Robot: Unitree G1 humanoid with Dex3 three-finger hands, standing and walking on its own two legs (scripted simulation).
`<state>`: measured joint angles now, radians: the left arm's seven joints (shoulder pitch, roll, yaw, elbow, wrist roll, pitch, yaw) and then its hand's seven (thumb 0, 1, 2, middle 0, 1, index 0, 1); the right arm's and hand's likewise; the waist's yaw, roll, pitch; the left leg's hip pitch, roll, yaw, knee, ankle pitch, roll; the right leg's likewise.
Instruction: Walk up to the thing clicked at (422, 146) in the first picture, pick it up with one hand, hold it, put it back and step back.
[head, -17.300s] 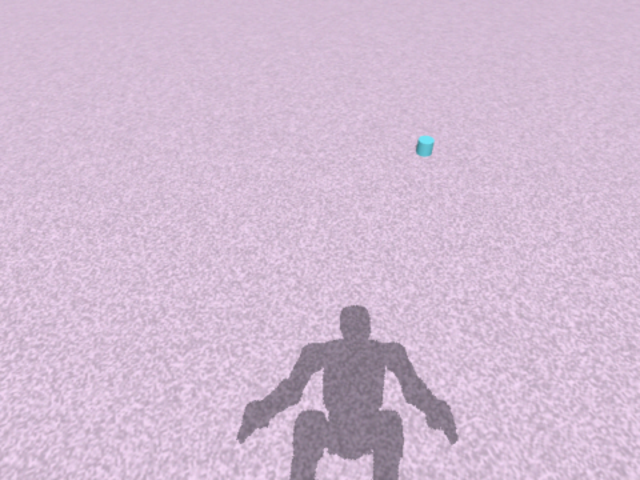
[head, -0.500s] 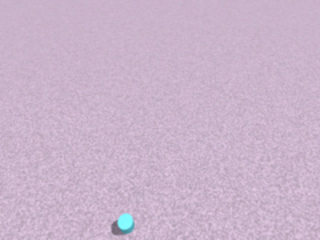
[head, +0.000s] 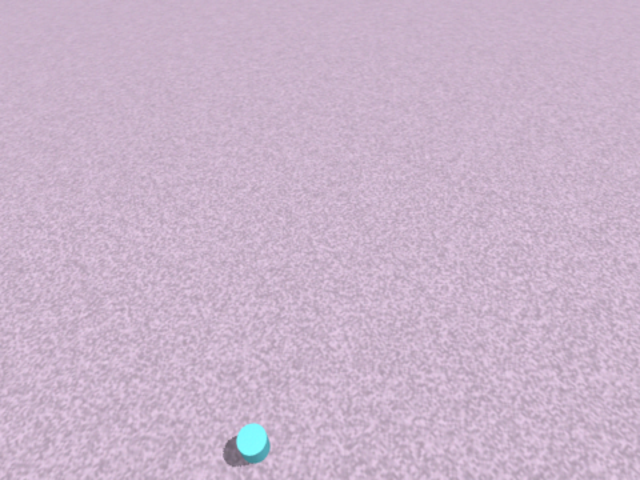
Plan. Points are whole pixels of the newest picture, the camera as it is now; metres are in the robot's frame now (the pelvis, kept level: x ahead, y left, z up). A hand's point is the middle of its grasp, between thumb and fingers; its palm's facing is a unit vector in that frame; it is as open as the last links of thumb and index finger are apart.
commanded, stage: walk up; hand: left
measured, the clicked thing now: (253, 443) +0.41 +0.24 -0.74
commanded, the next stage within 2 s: stand in 0.28 s
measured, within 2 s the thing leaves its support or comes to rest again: neither
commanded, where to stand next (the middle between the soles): +0.06 +0.00 m, yaw +0 degrees
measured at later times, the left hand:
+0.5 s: hand out of the picture +0.09 +0.25 -0.16, palm faces -0.02 -0.94 -0.35, open 7.3 cm
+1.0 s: hand out of the picture +0.08 +0.25 -0.16, palm faces -0.03 -0.94 -0.35, open 7.3 cm
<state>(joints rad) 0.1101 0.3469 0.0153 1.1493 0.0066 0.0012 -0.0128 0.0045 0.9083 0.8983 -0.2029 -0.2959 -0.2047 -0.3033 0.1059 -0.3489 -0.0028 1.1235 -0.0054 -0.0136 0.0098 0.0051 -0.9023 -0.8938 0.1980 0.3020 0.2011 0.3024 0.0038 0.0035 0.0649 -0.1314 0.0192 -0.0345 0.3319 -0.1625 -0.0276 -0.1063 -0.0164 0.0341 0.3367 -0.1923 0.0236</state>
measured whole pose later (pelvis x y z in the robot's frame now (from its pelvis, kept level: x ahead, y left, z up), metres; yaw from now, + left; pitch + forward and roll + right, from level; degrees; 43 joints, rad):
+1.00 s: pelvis +0.01 +0.00 +0.00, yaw +0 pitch -2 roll +0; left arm 0.11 0.36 0.00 1.12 0.01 -0.01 0.00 0.00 0.91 0.90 -0.20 -0.30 -0.21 -0.30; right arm 0.10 -0.35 0.00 1.12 -0.01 0.00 0.01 0.00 -0.90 -0.89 0.20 0.30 0.20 0.30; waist 0.00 0.00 0.06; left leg -0.11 0.02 -0.03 0.32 -0.17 -0.03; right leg -0.09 -0.01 0.03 0.33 -0.20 0.02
